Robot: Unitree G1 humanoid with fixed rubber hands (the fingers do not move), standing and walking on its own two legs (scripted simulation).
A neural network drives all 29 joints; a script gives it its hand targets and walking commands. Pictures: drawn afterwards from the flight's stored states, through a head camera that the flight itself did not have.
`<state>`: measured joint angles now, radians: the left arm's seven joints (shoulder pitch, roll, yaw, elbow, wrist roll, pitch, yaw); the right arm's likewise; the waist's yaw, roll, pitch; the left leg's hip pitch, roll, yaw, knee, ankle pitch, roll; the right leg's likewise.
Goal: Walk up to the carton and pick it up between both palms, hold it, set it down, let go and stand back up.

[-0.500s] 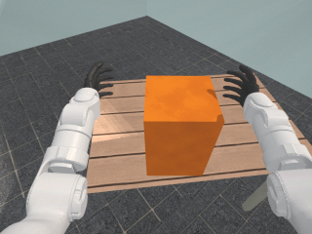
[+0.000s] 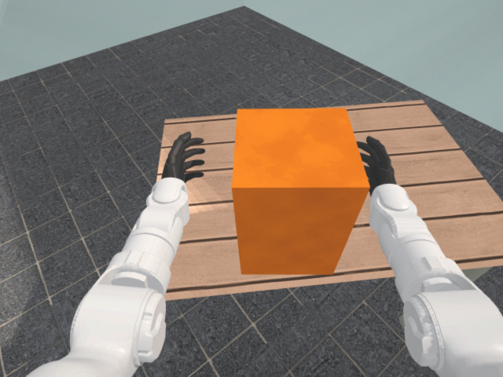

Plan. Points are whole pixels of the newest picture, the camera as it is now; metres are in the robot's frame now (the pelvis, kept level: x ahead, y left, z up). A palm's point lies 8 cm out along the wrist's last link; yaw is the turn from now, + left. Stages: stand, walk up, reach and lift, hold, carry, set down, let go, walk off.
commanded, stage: reach and lift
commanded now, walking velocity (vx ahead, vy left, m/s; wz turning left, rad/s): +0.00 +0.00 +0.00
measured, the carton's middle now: (288, 198) +0.45 -0.06 +0.00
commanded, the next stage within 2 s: none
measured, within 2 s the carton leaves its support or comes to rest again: neither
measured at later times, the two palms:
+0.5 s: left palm (183, 205) +0.43 +0.14 +0.03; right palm (370, 212) +0.40 -0.20 +0.02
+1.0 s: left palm (203, 206) +0.41 +0.10 +0.04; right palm (365, 220) +0.38 -0.18 +0.02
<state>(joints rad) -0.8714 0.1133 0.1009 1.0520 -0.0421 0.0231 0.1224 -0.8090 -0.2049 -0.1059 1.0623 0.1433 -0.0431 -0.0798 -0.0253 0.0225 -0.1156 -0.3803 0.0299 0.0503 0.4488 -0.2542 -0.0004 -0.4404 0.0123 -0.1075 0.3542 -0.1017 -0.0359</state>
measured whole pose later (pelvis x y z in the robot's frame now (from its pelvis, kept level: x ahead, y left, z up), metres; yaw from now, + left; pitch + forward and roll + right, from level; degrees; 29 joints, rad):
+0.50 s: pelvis -0.01 -0.01 -0.02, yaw +2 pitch +21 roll +0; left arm -0.93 0.15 0.05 1.40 -0.15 -0.37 0.08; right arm -0.84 -0.16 -0.08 1.26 0.17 -0.30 -0.12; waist -0.06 0.04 -0.22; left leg -0.70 0.02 0.02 0.63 -0.30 -0.01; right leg -0.76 -0.02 -0.14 0.57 -0.17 -0.05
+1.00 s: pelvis +0.00 -0.01 +0.00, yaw +1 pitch +12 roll +0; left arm -0.85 -0.06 0.55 1.21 0.37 -0.38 0.08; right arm -0.71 0.09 -0.65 1.01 -0.44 -0.36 -0.10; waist -0.06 0.02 -0.06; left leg -0.42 0.02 0.04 0.45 -0.24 -0.01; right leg -0.49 0.00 -0.12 0.39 -0.12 -0.05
